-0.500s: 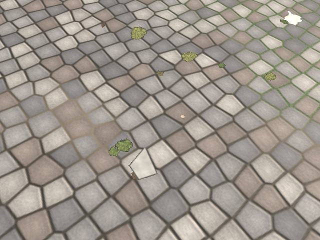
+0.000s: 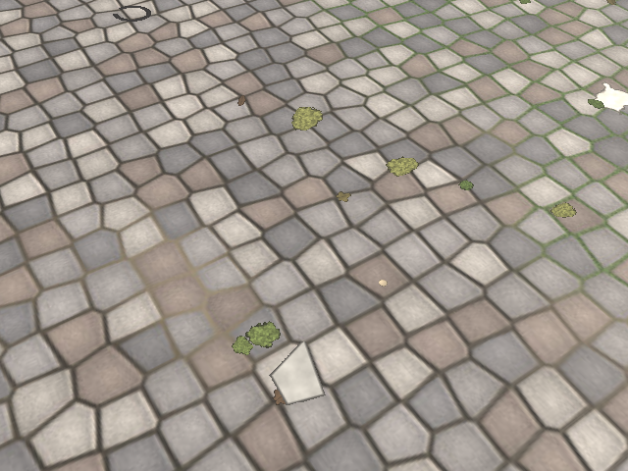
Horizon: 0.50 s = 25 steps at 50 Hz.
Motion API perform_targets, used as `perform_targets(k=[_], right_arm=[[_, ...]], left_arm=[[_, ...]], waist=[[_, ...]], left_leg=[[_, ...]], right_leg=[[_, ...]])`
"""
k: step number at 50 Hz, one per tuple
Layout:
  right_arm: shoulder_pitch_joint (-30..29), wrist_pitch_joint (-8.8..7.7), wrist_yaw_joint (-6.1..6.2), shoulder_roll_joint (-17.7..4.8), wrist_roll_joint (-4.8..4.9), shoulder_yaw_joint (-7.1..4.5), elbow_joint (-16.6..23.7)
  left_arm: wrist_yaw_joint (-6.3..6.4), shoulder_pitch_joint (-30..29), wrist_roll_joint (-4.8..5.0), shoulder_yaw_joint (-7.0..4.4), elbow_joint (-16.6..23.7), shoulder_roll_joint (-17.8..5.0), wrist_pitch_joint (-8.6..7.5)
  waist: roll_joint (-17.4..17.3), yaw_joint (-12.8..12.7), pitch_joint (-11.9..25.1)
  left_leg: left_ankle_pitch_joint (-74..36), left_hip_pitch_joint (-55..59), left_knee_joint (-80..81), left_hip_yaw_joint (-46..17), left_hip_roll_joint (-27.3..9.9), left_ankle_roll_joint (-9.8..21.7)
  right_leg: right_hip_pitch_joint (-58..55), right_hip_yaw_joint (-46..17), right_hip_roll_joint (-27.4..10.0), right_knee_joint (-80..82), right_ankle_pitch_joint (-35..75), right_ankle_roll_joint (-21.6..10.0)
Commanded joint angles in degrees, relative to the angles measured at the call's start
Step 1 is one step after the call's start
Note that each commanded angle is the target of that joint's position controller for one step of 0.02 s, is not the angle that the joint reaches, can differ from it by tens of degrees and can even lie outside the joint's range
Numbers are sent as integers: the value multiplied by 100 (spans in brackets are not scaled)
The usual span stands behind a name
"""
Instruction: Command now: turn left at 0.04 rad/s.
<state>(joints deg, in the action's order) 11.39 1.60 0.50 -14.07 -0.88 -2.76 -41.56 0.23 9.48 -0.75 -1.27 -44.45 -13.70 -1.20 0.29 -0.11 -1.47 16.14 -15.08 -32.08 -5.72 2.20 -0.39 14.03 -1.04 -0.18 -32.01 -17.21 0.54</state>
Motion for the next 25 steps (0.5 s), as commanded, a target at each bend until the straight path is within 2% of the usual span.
perform_targets(k=[1,14,25], right_arm=[[-138,-107,41,-577,8,-136,333],[-1,-122,139,-491,26,-119,-47],[73,-128,189,-440,44,-120,-605]], left_arm=[[18,-34,5,-163,294,-641,-42],[65,45,29,-156,-164,-601,-44],[113,205,49,-142,-690,-578,-45]], waist=[[-212,-61,330],[-60,-20,191],[-61,-27,58]], left_leg=[[-1089,81,494,-375,-365,194],[-1071,266,526,-296,-326,148],[-1030,361,638,-189,-270,83]], right_leg=[[-152,-255,-273,439,889,-157],[-74,-224,-214,605,721,-99],[-44,-212,-181,782,564,-123]])
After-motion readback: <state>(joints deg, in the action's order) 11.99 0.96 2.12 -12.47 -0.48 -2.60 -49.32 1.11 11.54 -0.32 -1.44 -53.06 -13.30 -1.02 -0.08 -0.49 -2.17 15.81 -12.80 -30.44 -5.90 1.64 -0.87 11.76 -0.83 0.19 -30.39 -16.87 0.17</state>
